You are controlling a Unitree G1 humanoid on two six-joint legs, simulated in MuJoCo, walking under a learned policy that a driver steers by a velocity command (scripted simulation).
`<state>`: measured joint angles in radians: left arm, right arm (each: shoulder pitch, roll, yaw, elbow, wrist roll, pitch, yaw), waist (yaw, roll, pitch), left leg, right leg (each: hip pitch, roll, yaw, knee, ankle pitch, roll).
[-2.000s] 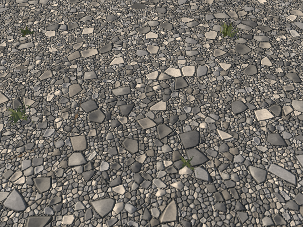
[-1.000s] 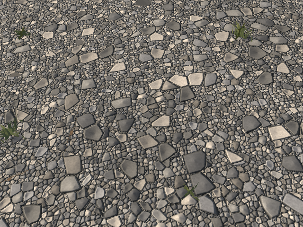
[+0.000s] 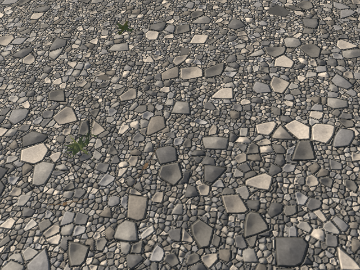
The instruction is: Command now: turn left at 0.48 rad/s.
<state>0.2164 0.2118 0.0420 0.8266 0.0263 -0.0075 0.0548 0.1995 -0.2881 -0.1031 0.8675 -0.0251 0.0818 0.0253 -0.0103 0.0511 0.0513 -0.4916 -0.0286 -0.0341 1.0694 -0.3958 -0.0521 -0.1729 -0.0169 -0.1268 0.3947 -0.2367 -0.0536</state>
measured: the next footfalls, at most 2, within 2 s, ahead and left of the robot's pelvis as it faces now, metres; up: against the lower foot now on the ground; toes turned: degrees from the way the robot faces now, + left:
left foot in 0.22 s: +0.02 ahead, +0.13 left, +0.00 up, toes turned +5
right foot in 0.78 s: +0.28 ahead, -0.08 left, +0.00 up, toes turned +1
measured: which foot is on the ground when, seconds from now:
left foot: up 0.00-0.20, down 0.22-0.78, up 0.80-1.00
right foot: down 0.00-0.22, up 0.24-0.76, down 0.78-1.00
